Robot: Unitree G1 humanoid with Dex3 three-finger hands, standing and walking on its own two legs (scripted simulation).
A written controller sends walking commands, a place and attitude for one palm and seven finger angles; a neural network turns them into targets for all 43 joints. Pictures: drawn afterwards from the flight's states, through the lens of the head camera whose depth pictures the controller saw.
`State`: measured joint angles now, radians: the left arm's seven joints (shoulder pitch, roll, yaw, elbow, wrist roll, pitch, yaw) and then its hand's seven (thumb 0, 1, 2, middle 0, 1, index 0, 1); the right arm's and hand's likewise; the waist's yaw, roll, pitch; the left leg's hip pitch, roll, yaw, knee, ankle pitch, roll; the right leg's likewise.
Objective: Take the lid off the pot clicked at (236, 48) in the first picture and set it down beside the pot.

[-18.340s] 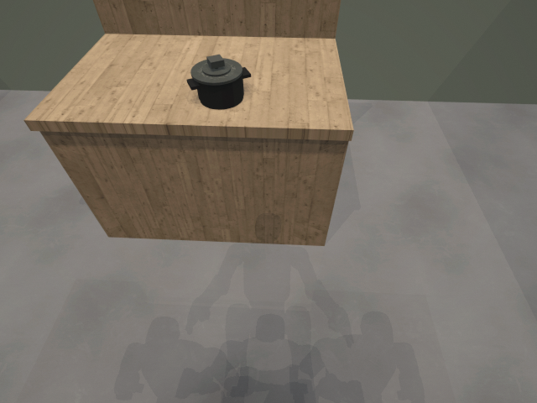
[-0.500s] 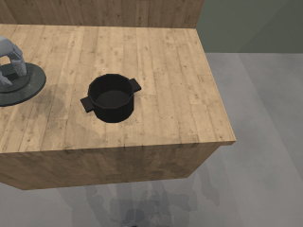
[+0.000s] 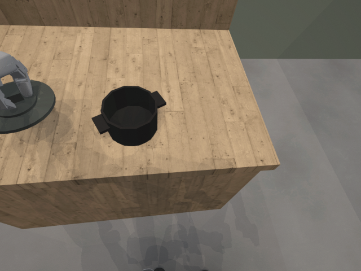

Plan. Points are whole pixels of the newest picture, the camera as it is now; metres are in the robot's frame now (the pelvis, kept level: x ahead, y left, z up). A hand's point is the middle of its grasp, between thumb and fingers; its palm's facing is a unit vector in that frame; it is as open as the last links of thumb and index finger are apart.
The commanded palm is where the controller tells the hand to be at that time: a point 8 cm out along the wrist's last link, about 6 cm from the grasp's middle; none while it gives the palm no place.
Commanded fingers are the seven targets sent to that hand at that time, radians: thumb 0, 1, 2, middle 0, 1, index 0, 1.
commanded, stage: lower the lid onto the table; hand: left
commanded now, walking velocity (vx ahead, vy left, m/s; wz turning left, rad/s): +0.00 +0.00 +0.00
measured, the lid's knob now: (8, 94) +0.48 +0.35 +0.07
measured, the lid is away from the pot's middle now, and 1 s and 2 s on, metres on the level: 0.25 0.24 0.25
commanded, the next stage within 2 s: open the fingers wide in 1.76 s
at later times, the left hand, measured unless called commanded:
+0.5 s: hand (13, 104) +0.46 +0.34 +0.07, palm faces -0.46 -0.10 -0.88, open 6.7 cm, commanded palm +0.51 +0.33 +0.13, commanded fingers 0.00 0.66 0.94 -0.79 -1.10 -0.90 -1.13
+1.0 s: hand (23, 111) +0.46 +0.33 +0.04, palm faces -0.46 -0.11 -0.88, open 6.6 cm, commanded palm +0.52 +0.33 +0.10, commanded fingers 0.00 0.66 0.94 -0.79 -1.10 -0.90 -1.13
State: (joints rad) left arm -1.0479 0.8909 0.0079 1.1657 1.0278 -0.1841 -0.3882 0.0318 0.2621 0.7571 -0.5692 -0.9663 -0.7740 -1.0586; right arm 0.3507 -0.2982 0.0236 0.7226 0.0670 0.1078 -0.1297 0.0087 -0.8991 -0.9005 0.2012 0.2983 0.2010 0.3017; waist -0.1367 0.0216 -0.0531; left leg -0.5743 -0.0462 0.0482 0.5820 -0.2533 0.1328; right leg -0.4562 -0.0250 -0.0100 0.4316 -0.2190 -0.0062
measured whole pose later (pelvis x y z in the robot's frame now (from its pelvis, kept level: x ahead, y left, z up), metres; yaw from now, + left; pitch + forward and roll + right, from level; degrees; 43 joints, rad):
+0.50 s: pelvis +0.00 +0.00 -0.01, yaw +0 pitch +16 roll -5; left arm -1.03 0.87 0.00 1.19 1.05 -0.20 -0.33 0.03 0.26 0.76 -0.57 -0.97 -0.77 -1.06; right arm 0.35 -0.30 0.02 0.72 0.06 0.11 -0.13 0.01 -0.90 -0.90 0.20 0.30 0.20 0.30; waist -0.15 0.03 -0.06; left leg -0.65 -0.04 0.04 0.65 -0.28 0.13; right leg -0.52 -0.02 -0.01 0.49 -0.24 -0.01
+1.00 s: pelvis -0.01 +0.00 -0.02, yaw -1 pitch +18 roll -6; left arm -1.02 0.89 0.02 1.23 1.06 -0.21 -0.29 0.02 0.27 0.76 -0.57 -0.97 -0.77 -1.06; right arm 0.37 -0.30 0.04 0.71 0.06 0.14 -0.14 0.01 -0.90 -0.90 0.20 0.30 0.20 0.30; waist -0.18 0.03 -0.07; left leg -0.73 -0.02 0.04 0.73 -0.31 0.13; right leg -0.61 0.00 -0.01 0.57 -0.27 -0.01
